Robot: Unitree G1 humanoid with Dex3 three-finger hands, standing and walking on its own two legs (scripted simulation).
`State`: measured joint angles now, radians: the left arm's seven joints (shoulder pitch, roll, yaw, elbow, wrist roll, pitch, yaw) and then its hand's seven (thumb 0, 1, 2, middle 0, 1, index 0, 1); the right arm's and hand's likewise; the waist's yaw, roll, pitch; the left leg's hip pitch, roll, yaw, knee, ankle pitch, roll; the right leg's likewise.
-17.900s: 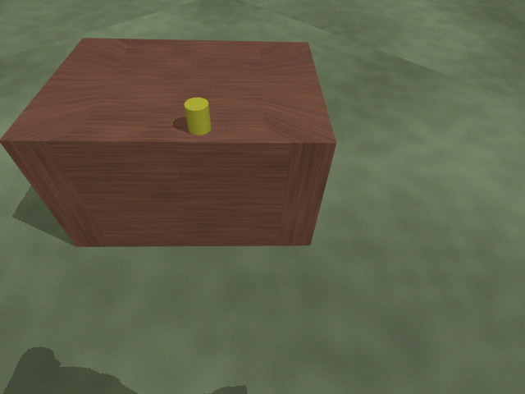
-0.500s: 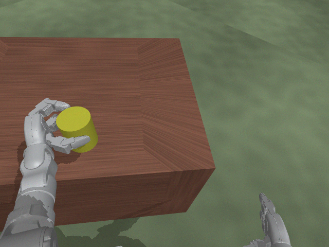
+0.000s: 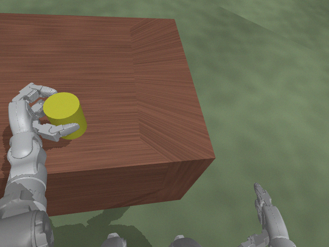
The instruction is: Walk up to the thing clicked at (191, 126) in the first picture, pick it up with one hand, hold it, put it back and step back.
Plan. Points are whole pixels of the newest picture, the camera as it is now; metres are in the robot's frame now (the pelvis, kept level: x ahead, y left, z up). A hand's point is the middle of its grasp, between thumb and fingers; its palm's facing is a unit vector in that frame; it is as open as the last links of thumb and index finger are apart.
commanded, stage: lower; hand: left
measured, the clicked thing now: (67, 116) +0.44 +0.19 +0.03
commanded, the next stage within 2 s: loosen in 1.10 s
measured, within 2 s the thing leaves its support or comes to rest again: rests again in 1.02 s
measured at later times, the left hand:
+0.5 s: hand (55, 122) +0.46 +0.23 -0.02, palm faces +0.26 -0.97 +0.02, open 10.9 cm
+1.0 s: hand (59, 128) +0.46 +0.24 -0.05, palm faces +0.27 -0.96 +0.01, open 10.9 cm
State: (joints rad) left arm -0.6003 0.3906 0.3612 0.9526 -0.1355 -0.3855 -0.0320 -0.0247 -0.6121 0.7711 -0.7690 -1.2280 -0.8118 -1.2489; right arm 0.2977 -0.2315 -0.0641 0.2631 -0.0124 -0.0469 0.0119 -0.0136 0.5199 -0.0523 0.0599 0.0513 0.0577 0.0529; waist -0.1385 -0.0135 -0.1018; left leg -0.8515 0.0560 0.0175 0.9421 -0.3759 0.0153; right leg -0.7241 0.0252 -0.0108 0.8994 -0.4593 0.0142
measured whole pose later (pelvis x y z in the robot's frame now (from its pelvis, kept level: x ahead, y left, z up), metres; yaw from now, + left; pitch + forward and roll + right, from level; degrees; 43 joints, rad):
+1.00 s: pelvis -0.01 +0.00 -0.05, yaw +0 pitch +24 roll -5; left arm -0.63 0.46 0.45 1.08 -0.08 -0.54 -0.03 -0.02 -0.61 0.78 -0.77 -1.23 -0.81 -1.25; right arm 0.37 -0.25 -0.03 0.00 -0.05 0.01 0.07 -0.01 0.50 -0.06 0.06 0.05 0.06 0.05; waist -0.22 -0.03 -0.15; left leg -1.15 0.07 -0.03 1.20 -0.47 0.02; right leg -1.00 0.04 -0.05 1.14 -0.56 0.01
